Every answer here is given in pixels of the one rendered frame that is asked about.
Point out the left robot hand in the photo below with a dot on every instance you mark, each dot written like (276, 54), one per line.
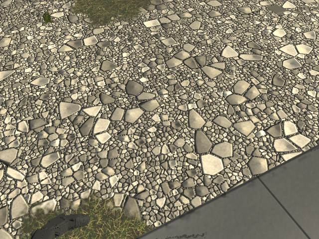
(60, 224)

